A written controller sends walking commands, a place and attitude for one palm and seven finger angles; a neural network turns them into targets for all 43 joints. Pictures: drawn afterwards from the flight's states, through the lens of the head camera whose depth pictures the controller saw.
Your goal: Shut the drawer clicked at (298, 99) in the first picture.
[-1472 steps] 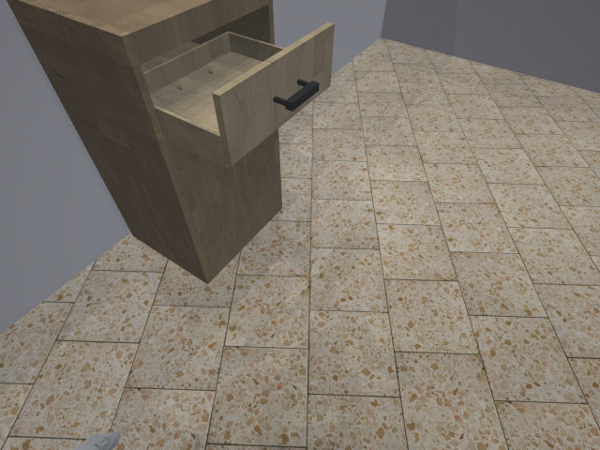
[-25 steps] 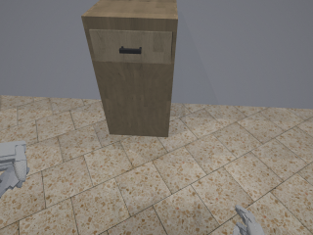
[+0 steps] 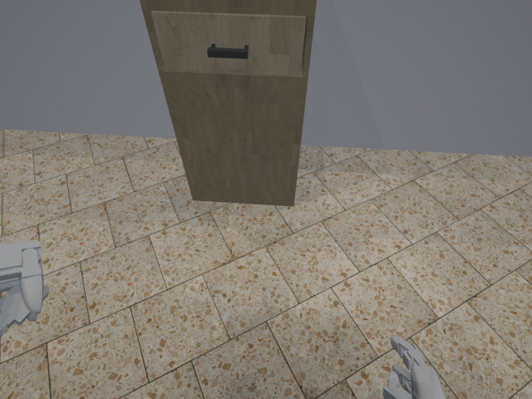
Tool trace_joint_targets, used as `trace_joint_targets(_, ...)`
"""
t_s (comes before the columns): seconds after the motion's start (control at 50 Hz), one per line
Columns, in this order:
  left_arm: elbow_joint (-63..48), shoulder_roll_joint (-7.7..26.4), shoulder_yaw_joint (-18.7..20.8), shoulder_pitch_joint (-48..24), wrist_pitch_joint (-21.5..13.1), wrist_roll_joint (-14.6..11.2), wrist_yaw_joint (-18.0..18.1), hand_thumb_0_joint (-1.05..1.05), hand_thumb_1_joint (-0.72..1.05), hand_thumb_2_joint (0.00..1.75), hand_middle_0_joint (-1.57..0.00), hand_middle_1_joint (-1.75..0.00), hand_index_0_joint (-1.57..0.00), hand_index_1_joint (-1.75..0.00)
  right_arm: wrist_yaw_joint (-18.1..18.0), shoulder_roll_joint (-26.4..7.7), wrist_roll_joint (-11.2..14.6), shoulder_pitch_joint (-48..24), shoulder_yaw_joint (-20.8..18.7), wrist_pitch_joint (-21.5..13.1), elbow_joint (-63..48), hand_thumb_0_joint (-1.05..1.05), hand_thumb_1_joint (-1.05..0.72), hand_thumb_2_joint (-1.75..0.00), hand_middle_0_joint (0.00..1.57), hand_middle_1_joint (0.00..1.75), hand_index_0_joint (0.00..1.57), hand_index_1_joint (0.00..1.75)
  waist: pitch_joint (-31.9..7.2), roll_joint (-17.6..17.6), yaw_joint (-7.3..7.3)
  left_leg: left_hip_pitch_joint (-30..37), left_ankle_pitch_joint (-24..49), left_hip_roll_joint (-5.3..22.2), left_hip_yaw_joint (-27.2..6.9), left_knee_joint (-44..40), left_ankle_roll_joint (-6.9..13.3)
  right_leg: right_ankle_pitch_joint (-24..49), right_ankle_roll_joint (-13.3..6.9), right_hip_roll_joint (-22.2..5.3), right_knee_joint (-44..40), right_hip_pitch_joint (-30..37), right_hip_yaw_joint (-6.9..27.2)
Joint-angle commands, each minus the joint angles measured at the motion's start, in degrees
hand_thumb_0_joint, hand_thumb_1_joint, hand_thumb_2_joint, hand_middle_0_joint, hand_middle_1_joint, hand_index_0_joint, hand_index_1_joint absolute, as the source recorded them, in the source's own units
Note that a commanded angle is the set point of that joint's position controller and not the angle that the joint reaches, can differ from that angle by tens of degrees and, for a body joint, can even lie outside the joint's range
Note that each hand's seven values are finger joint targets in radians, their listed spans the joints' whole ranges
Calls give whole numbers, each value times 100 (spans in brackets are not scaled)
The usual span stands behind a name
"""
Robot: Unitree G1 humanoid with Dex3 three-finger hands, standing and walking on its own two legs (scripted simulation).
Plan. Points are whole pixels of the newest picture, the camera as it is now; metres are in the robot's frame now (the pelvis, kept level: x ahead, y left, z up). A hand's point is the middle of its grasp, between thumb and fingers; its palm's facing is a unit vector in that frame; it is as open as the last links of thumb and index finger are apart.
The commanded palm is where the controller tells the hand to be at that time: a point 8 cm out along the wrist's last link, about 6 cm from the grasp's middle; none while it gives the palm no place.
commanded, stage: let the arm hang, fingers relaxed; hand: left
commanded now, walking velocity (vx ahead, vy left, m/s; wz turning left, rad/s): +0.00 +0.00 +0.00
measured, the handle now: (228, 50) +1.06 +0.15 +0.02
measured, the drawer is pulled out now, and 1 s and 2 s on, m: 0.00 0.00 0.00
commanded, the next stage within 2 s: look to check the result in 1.18 s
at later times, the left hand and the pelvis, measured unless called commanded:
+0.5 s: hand out of the picture +0.00 +0.22 -0.16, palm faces +0.00 -0.97 -0.25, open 3.8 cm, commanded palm none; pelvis +0.00 +0.01 +0.01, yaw +1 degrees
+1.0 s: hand out of the picture +0.04 +0.19 -0.16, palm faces +0.01 -0.98 -0.22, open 7.3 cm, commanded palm none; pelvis +0.00 +0.01 +0.01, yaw +0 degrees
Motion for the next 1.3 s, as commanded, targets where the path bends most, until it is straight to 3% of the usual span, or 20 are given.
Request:
trace_joint_targets(0.0, -1136, 877, 713, 295, -237, -61, 141, 0, 90, 90, -140, -160, -140, -160, -70, -650, -8, -428, -301, -218, -871, 0, -90, -90, 20, 30, 20, 30, -783, -235, 35, 514, 732, 97, -213, -615, 162, 1169, -150, -723, -872, 418, 871)
trace_joint_targets(0.04, -1168, 882, 692, 215, -240, -46, 140, 0, 90, 90, -140, -160, -140, -160, -124, -690, -26, -521, -293, -196, -924, 0, -90, -90, 20, 30, 20, 30, -722, 257, 65, 547, 1143, 323, -393, -912, 217, 1236, 9, -435, -592, 434, 514)
trace_joint_targets(0.06, 3463, 135, -1554, -846, 742, 472, -703, 0, 90, 90, -140, -160, -140, -160, 482, -1852, -22, -677, -631, -341, 458, 0, -90, -90, 20, 30, 20, 30, -350, 625, -231, -23, 2732, 466, -550, -32, 298, 2319, 17, -652, 446, -220, 128)
trace_joint_targets(0.08, 3637, -113, -1473, -753, 1190, 328, -780, 0, 90, 90, -136, -156, -136, -156, 477, -1406, 44, -287, -590, 56, 362, 0, -90, -90, 20, 30, 20, 30, -708, 619, -73, 47, 2860, 513, -464, -309, 249, 1537, 38, -495, 405, -6, 197)
trace_joint_targets(0.1, 3877, -314, -1611, -853, 1280, 297, -778, 0, 90, 90, -132, -151, -132, -151, 451, -1258, -3, -326, -483, 192, 342, 0, -90, -90, 20, 30, 20, 30, -861, 339, 31, -150, 2327, 676, -661, -361, 337, 882, 44, -411, 433, 36, 144)
trace_joint_targets(0.12, 4204, -261, -1645, -1074, 1300, 293, -784, 0, 90, 90, -128, -147, -128, -147, 439, -1231, -43, -360, -403, 289, 308, 0, -90, -90, 20, 30, 20, 30, -820, -55, 79, -293, 1986, 681, -812, -431, 408, 687, 31, -379, 358, 102, 153)
trace_joint_targets(0.14, 4548, -122, -1663, -1312, 1289, 315, -782, 0, 90, 90, -124, -143, -124, -143, 430, -1233, -89, -292, -389, 350, 327, 0, -90, -90, 20, 30, 20, 30, -862, -604, 86, -211, 1989, 607, -837, -401, 390, 954, -19, -378, 220, 240, 221)
trace_joint_targets(0.18, 5330, 77, -1696, -1574, 1294, 319, -770, 0, 90, 90, -116, -134, -116, -134, 390, -1280, -127, -248, -377, 459, 443, 0, -90, -90, 20, 30, 20, 30, -1009, -1104, 93, 53, 2030, 338, -626, -191, 306, 1920, -132, -610, -24, 511, 427)
trace_joint_targets(0.2, 5757, 140, -1735, -1746, 1302, 305, -760, 0, 90, 90, -112, -130, -112, -130, 373, -1305, -136, -278, -390, 526, 554, 0, -90, -90, 20, 30, 20, 30, -1008, -1089, 80, 240, 1968, 256, -551, -171, 265, 2153, -187, -696, -86, 502, 503)
trace_joint_targets(0.26, 6884, 102, -1913, -2136, 1384, 248, -728, 0, 90, 90, -100, -117, -100, -117, 366, -1127, -165, -383, -288, 694, 922, 0, -90, -90, 20, 30, 20, 30, -613, 97, 87, 308, 1561, 291, -565, -692, 222, 1257, -113, -586, -296, 407, 504)
trace_joint_targets(0.28, 7210, 30, -1973, -2169, 1404, 235, -726, 0, 90, 90, -96, -112, -96, -112, 364, -1030, -164, -397, -240, 733, 1042, 0, -90, -90, 20, 30, 20, 30, -498, 286, 109, 248, 1167, 304, -586, -868, 211, 797, -73, -534, -463, 408, 514)
trace_joint_targets(0.36, 8193, -110, -2055, -2091, 1391, 206, -722, 0, 90, 90, -80, -95, -80, -95, 329, -850, -149, -193, -201, 819, 1515, 0, -90, -90, 20, 30, 20, 30, -358, 534, 111, 317, 89, 299, -575, -1194, 184, 54, -90, -502, -1002, 392, 568)
trace_joint_targets(0.42, 8625, -121, -2034, -2060, 1376, 214, -731, 0, 90, 90, -68, -82, -68, -82, 302, -796, -146, 15, -223, 830, 1790, 0, -90, -90, 20, 30, 20, 30, -283, 627, 98, 320, -295, 275, -546, -1309, 183, -51, -139, -500, -1201, 407, 546)
trace_joint_targets(0.48, 8946, -108, -2069, -2076, 1341, 195, -730, 0, 90, 90, -56, -69, -56, -69, 276, -805, -119, 259, -250, 815, 2032, 0, -90, -90, 20, 30, 20, 30, -294, 67, 61, 578, 99, 303, -528, -1231, 200, 131, -147, -553, -1285, 341, 508)
trace_joint_targets(0.66, 9461, -221, -2076, -1953, 1369, 188, -680, 0, 90, 90, -20, -30, -20, -30, 242, -594, -106, 656, -253, 813, 2523, 0, -90, -90, 20, 30, 20, 30, 82, -33, 90, 435, -60, 344, -521, -1437, 217, -54, -134, -543, -1291, 296, 408)
trace_joint_targets(0.84, 9514, -369, -2039, -1997, 1335, 190, -639, 0, 90, 90, -20, -30, -20, -30, 229, -417, -111, 757, -251, 783, 2669, 0, -90, -90, 20, 30, 20, 30, 111, -88, 104, 480, 422, 315, -477, -1377, 191, 244, -116, -548, -1259, 365, 428)
trace_joint_targets(0.9, 9506, -455, -2037, -2047, 1351, 185, -638, 0, 90, 90, -20, -30, -20, -30, 226, -315, -131, 733, -235, 793, 2705, 0, -90, -90, 20, 30, 20, 30, 300, 48, 94, 395, 260, 301, -455, -1443, 160, 136, -105, -550, -1291, 289, 432)
trace_joint_targets(0.98, 9470, -473, -2011, -2087, 1335, 192, -637, 0, 90, 90, -20, -30, -20, -30, 222, -313, -135, 737, -261, 789, 2694, 0, -90, -90, 20, 30, 20, 30, 212, -30, 76, 453, 249, 292, -437, -1408, 153, 130, -100, -543, -1329, 312, 448)
trace_joint_targets(1.06, 9443, -439, -1973, -2125, 1295, 194, -640, 0, 90, 90, -20, -30, -20, -30, 207, -373, -130, 675, -286, 746, 2678, 0, -90, -90, 20, 30, 20, 30, 40, 46, 82, 585, 664, 334, -440, -1354, 158, 548, -116, -556, -1270, 450, 437)
trace_joint_targets(1.28, 9458, -243, -1927, -2293, 1256, 192, -658, 0, 90, 90, -20, -30, -20, -30, 192, -644, -122, 465, -339, 729, 2652, 0, -90, -90, 20, 30, 20, 30, -49, -8, 62, 789, 736, 381, -445, -1382, 160, 658, -140, -579, -1367, 521, 479)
